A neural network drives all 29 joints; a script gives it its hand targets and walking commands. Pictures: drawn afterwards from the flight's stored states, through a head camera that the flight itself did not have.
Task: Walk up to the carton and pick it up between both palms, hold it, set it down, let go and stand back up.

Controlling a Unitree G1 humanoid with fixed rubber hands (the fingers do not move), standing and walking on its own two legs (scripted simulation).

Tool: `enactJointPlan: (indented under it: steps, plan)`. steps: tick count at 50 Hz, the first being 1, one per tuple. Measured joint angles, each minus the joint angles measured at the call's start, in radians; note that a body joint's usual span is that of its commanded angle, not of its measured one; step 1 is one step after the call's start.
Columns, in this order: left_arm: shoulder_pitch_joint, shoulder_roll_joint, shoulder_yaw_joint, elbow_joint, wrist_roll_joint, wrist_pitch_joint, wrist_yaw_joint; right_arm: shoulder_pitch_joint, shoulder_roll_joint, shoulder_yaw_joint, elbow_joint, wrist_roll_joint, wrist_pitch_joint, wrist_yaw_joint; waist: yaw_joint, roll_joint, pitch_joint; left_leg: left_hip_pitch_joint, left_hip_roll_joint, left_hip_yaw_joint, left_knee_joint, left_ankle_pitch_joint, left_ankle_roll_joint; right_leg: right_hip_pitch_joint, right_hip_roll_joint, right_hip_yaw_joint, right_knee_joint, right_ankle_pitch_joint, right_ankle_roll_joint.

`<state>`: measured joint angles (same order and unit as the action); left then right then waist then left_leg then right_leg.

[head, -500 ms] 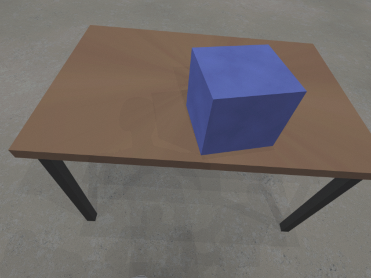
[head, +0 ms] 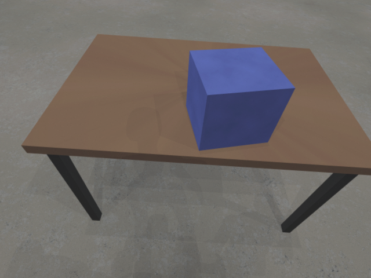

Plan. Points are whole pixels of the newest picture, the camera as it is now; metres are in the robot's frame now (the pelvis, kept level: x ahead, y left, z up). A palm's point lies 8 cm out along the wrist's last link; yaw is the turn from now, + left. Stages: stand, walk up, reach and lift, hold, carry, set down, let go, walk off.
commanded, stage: stand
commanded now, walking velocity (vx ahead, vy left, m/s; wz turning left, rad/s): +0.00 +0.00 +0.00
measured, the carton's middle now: (230, 98) +0.63 -0.12 +0.02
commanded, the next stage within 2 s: none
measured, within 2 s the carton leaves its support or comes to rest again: neither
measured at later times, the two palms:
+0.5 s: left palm out of the picture +0.05 +0.25 -0.11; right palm out of the picture +0.03 -0.26 -0.11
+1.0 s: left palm out of the picture -0.01 +0.26 -0.12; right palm out of the picture +0.04 -0.24 -0.11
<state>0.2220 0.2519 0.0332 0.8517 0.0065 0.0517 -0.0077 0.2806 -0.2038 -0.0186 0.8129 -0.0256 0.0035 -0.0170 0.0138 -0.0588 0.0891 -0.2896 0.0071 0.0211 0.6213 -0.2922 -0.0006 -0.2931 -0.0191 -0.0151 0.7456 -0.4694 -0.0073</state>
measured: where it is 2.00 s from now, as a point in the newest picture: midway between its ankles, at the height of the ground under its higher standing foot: outside the picture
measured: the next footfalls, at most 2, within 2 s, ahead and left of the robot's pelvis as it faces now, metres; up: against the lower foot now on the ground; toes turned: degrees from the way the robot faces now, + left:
right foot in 1.50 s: +0.17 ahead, -0.28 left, +0.00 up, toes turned -3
left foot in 1.94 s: +0.19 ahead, -0.02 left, +0.00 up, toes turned -1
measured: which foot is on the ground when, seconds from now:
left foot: down 0.00-1.00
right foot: down 0.00-1.00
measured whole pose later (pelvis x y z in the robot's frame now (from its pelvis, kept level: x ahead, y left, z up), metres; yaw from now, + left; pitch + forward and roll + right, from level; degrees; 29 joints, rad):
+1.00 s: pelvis -0.01 +0.01 +0.01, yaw +1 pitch +0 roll +0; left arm 0.34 0.24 0.00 0.92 0.01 0.00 0.00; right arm 0.28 -0.22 0.00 0.88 0.00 0.01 -0.01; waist 0.01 -0.01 0.04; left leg -0.30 0.01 -0.01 0.51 -0.20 0.00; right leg -0.24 -0.02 -0.03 0.51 -0.26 0.01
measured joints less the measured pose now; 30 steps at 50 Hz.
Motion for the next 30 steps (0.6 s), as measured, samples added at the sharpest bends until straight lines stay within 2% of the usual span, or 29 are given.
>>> enactJointPlan:
  steps: [2, 4, 7, 18, 30]
  plan:
    - [0.018, 0.006, 0.0, 0.001, 0.005, -0.003, -0.007, 0.0, -0.004, -0.002, 0.009, 0.001, 0.008, -0.001, 0.001, -0.007, -0.019, -0.005, 0.01, 0.005, 0.007, -0.007, -0.006, 0.016, 0.004, 0.006, -0.034, 0.019, -0.002]
    - [0.029, 0.005, -0.001, 0.011, 0.01, -0.02, -0.011, -0.008, -0.014, -0.003, 0.018, 0.005, 0.014, -0.003, 0.001, 0.005, -0.022, -0.009, 0.027, 0.001, 0.021, -0.011, -0.02, 0.039, 0.014, -0.002, -0.099, 0.14, -0.004]
    - [0.038, -0.004, -0.011, 0.027, 0.01, -0.036, -0.011, -0.014, -0.03, -0.003, 0.024, 0.016, 0.015, -0.001, -0.01, 0.036, -0.025, 0.002, 0.042, -0.02, 0.003, 0.003, -0.033, 0.068, 0.032, -0.022, -0.14, 0.144, -0.012]
    - [0.035, -0.015, -0.024, -0.001, -0.005, -0.044, 0.004, -0.008, -0.051, -0.002, 0.009, 0.022, 0.011, 0.012, -0.015, 0.088, -0.039, 0.021, 0.039, -0.027, -0.062, 0.058, -0.029, 0.088, 0.031, -0.027, -0.203, 0.187, -0.011]
    - [0.036, -0.004, -0.022, -0.012, -0.007, -0.036, 0.007, 0.052, -0.038, 0.004, 0.033, 0.015, 0.012, 0.023, -0.026, 0.061, -0.034, 0.002, 0.023, -0.029, -0.073, 0.081, -0.012, 0.076, 0.017, -0.026, -0.223, 0.213, 0.007]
